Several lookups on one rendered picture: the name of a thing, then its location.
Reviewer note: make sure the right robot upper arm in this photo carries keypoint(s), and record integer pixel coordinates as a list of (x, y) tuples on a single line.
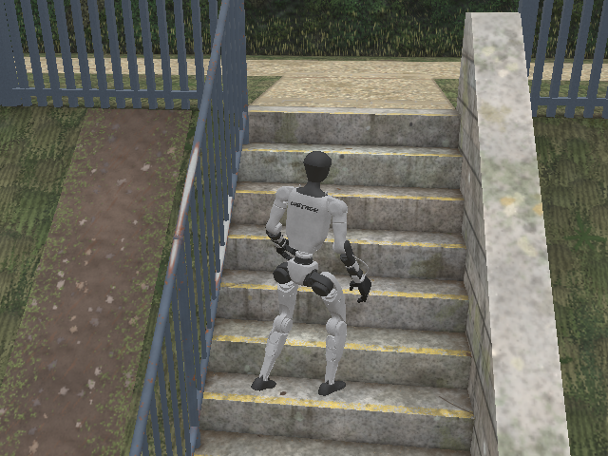
[(338, 209)]

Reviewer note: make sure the left robot upper arm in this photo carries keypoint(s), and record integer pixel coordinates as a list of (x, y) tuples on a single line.
[(280, 204)]

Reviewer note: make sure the robot right hand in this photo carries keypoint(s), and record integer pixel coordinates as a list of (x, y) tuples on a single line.
[(363, 287)]

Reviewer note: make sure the robot left hand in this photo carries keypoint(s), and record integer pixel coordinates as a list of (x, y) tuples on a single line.
[(287, 248)]

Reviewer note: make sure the left robot thigh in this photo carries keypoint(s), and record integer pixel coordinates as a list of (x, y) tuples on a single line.
[(287, 291)]

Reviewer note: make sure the right robot forearm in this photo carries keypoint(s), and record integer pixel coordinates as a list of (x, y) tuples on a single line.
[(351, 264)]

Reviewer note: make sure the robot left shin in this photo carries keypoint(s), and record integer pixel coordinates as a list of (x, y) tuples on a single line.
[(274, 346)]

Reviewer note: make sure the left robot forearm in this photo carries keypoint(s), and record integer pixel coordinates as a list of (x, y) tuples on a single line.
[(278, 239)]

